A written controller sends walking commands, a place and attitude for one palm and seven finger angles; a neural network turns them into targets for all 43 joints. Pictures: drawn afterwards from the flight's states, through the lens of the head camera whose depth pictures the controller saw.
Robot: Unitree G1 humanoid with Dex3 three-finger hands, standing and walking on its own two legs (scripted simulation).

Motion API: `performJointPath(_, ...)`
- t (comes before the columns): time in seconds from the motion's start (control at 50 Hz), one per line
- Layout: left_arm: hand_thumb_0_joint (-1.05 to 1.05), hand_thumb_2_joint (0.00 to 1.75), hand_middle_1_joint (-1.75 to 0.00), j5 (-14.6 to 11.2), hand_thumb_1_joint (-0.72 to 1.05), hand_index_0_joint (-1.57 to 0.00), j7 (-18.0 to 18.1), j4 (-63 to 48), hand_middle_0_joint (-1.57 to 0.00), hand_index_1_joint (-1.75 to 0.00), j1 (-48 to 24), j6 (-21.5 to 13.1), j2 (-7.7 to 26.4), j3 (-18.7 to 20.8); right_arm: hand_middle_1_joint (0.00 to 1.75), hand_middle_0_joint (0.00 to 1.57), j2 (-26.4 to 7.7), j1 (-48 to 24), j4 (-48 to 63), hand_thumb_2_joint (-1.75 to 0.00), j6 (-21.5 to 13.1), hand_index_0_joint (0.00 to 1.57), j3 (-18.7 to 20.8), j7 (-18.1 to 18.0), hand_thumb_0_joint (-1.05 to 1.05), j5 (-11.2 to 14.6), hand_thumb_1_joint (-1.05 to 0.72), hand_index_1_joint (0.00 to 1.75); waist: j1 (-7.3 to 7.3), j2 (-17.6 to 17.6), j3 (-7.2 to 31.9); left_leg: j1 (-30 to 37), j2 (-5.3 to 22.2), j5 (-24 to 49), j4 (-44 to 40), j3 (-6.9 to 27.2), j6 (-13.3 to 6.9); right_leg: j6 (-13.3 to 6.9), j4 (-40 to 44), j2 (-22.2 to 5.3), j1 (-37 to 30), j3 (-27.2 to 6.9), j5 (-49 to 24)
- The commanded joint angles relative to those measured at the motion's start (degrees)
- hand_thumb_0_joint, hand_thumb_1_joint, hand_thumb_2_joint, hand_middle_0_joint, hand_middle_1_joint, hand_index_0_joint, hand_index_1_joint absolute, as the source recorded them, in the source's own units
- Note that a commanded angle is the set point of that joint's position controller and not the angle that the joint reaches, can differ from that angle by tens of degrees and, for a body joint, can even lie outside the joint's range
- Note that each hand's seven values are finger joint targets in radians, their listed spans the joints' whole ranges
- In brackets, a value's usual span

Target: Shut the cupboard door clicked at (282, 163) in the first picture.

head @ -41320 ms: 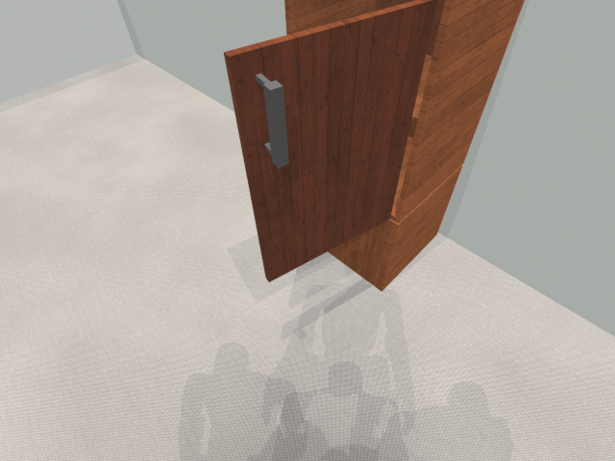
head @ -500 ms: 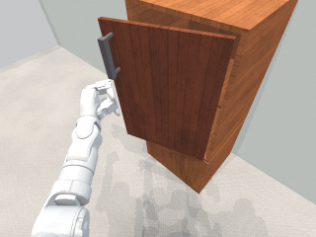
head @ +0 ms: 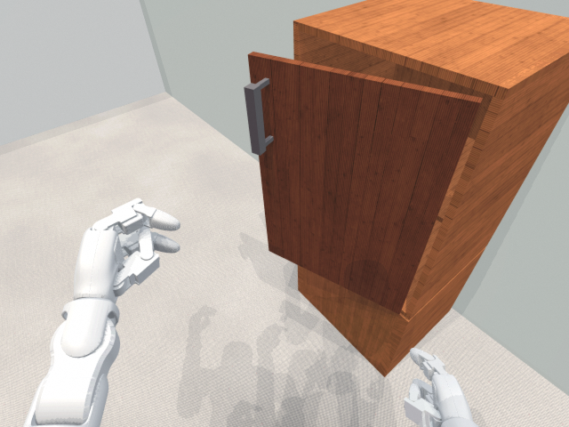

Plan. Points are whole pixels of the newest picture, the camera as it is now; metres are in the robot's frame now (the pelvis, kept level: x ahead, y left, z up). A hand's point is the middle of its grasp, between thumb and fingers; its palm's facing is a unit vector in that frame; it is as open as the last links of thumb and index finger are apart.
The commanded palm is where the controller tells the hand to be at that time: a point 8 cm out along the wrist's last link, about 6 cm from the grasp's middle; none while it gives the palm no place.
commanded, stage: draw the hand back to the body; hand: left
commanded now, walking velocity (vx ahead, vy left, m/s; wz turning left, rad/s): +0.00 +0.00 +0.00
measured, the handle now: (261, 117) +0.66 +0.13 +0.13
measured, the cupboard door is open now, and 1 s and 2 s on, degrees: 18 18 18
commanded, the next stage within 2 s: step back with the hand held close in 0.70 s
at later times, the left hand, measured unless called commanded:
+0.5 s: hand (51, 315) +0.18 +0.27 +0.15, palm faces +0.50 -0.77 -0.39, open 7.1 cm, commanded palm +0.14 +0.30 +0.17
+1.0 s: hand (66, 304) +0.19 +0.27 +0.15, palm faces +0.41 -0.79 -0.45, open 7.4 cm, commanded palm +0.14 +0.30 +0.17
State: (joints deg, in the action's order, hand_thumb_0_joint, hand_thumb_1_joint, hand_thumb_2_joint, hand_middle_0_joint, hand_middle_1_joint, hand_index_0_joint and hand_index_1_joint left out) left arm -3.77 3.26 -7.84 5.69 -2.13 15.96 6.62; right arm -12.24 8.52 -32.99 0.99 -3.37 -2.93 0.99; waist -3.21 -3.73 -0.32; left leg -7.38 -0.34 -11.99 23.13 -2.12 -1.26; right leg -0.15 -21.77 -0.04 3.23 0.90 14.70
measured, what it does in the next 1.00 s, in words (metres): stands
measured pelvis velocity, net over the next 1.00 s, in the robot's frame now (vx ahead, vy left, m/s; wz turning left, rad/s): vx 0.00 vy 0.00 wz -0.02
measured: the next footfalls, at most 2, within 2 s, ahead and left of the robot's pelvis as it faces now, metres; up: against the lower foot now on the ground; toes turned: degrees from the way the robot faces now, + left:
right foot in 1.92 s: -0.14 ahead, -0.10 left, +0.00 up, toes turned +2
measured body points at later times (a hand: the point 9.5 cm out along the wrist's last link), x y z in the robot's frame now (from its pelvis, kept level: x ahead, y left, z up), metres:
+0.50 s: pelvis +0.00 +0.00 +0.00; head -0.03 -0.03 +0.45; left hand +0.15 +0.31 +0.18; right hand +0.19 -0.23 -0.09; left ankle +0.01 +0.10 -0.74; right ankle -0.03 -0.12 -0.74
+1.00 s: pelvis +0.00 +0.00 +0.00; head -0.01 -0.02 +0.45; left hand +0.17 +0.31 +0.18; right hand +0.17 -0.23 -0.10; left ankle +0.01 +0.10 -0.74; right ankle -0.03 -0.12 -0.74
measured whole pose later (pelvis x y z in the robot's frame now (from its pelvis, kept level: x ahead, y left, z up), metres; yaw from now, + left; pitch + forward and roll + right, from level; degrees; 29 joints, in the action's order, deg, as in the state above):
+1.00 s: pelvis +0.00 +0.00 +0.00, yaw -1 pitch -1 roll -1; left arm -3.5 5.6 -20.5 28.0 -8.4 20.7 21.0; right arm -14.1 10.5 -34.9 0.0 0.0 -4.0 0.8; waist -2.3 -4.9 1.0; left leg -12.9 0.9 -13.3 27.0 -2.7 -1.5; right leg 0.1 -22.7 1.1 7.7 0.3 14.1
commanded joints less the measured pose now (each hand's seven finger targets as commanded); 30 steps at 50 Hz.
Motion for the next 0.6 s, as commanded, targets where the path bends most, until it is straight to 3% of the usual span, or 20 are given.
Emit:
performJointPath(0.0, 0.00, 0.90, -0.75, -0.56, 0.90, -0.61, 1.04, -17.30, -0.61, -0.75, -7.78, -4.04, 8.92, 6.81, 0.30, 0.20, -6.28, -6.07, 8.08, -0.90, -2.74, 0.20, 2.79, -0.63, 0.00, -0.08, -0.90, 0.30, 1.30, 1.61, 7.47, 7.25, 1.20, 11.66, -2.88, 1.64, -0.11, -0.71, 3.34, 0.72, 3.49, 0.52, -12.93)
performJointPath(0.08, 0.00, 0.90, -0.63, -0.68, 0.90, -0.50, 1.58, -19.64, -0.50, -0.63, 0.39, -4.53, 12.37, 12.29, 0.30, 0.20, -6.41, -6.16, 8.01, -0.90, -3.02, 0.20, 3.20, -0.69, 0.00, -0.20, -0.90, 0.30, 0.25, 2.63, 7.66, 5.92, 1.10, 12.09, -2.69, 1.55, -0.15, -0.52, 3.26, 0.42, 2.43, 0.60, -13.31)
performJointPath(0.14, 0.00, 0.90, -0.54, -0.91, 0.90, -0.42, 1.83, -20.78, -0.42, -0.54, 5.77, -4.99, 13.00, 14.83, 0.30, 0.20, -6.18, -6.26, 7.72, -0.90, -3.36, 0.20, 3.61, -0.77, 0.00, -0.18, -0.90, 0.30, 0.07, 2.08, 5.84, 4.94, 1.16, 11.29, -2.46, 1.24, -0.14, -0.39, 3.35, 0.28, 3.03, 0.71, -12.48)
performJointPath(0.16, 0.00, 0.90, -0.51, -1.00, 0.90, -0.39, 2.00, -20.62, -0.39, -0.51, 8.50, -5.08, 14.77, 16.87, 0.30, 0.20, -6.49, -6.22, 7.52, -0.90, -3.51, 0.20, 3.85, -0.80, 0.00, -0.21, -0.90, 0.30, -0.39, 2.70, 5.36, 4.22, 1.17, 11.54, -2.30, 1.09, -0.28, -0.38, 3.81, 0.19, 2.51, 0.46, -12.67)
performJointPath(0.2, 0.00, 0.90, -0.45, -0.99, 0.90, -0.34, 2.20, -23.46, -0.34, -0.45, 10.27, -5.75, 14.74, 17.76, 0.30, 0.20, -6.19, -6.03, 7.52, -0.90, -4.11, 0.20, 3.97, -0.82, 0.00, -0.09, -0.90, 0.30, -0.33, 0.02, 6.25, 4.66, 1.13, 12.20, -2.01, 1.08, -0.14, -0.41, 3.34, 0.08, 2.48, 0.47, -12.92)
performJointPath(0.28, 0.00, 0.90, -0.33, -0.98, 0.90, -0.23, 2.87, -25.44, -0.23, -0.33, 16.18, -6.48, 16.68, 21.46, 0.30, 0.20, -6.42, -5.63, 7.34, -0.90, -5.68, 0.20, 4.48, -0.92, 0.00, 0.06, -0.90, 0.30, -0.78, -0.32, 5.15, 3.92, 1.24, 11.45, -1.97, 1.17, -0.03, -0.32, 3.59, 0.10, 3.28, 0.56, -11.37)
performJointPath(0.3, 0.00, 0.90, -0.30, -1.08, 0.90, -0.20, 3.02, -25.20, -0.20, -0.30, 17.86, -6.56, 16.58, 21.90, 0.30, 0.20, -6.28, -5.60, 7.20, -0.90, -5.91, 0.20, 4.59, -1.11, 0.00, 0.11, -0.90, 0.30, -0.75, -0.41, 3.70, 3.77, 1.36, 10.85, -2.02, 1.05, 0.00, -0.32, 3.84, 0.24, 4.11, 0.62, -10.58)
performJointPath(0.36, 0.00, 0.90, -0.30, -0.47, 0.90, -0.20, 3.06, -24.30, -0.20, -0.30, 13.33, -6.67, 13.91, 18.09, 0.30, 0.20, -7.14, -5.20, 6.23, -0.90, -7.01, 0.20, 4.84, -1.39, 0.00, -0.03, -0.90, 0.30, 0.48, 1.25, 0.90, 3.87, 1.28, 8.56, -2.26, 0.92, -0.43, -0.07, 4.79, 0.18, 6.72, 0.60, -8.10)
performJointPath(0.5, 0.00, 0.90, -0.30, -0.31, 0.90, -0.20, 3.56, -23.26, -0.20, -0.30, 12.59, -7.10, 14.94, 19.01, 0.30, 0.20, -6.94, -5.31, 5.77, -0.90, -8.16, 0.20, 4.82, -1.91, 0.00, -0.26, -0.90, 0.30, -0.25, 1.77, 2.21, 4.42, 0.94, 6.49, -2.93, 1.13, -0.75, -0.09, 4.86, -0.08, 5.99, 0.26, -5.99)
performJointPath(0.56, 0.00, 0.90, -0.30, -0.23, 0.90, -0.20, 3.63, -24.34, -0.20, -0.30, 13.53, -7.26, 16.41, 20.62, 0.30, 0.20, -6.89, -5.23, 5.48, -0.90, -8.26, 0.20, 4.64, -1.71, 0.00, -0.39, -0.90, 0.30, -0.69, -0.95, 2.87, 4.05, 0.93, 7.52, -2.93, 1.22, -0.30, -0.39, 4.83, 0.02, 4.46, 0.24, -7.08)
performJointPath(0.58, 0.00, 0.90, -0.30, -0.38, 0.90, -0.20, 3.51, -24.69, -0.20, -0.30, 13.47, -7.24, 15.23, 19.89, 0.30, 0.20, -6.49, -5.32, 5.80, -0.90, -8.23, 0.20, 4.45, -1.62, 0.00, -0.39, -0.90, 0.30, -0.59, -1.00, 2.94, 4.00, 0.92, 8.14, -3.00, 1.26, -0.26, -0.42, 4.47, -0.08, 4.18, 0.20, -7.89)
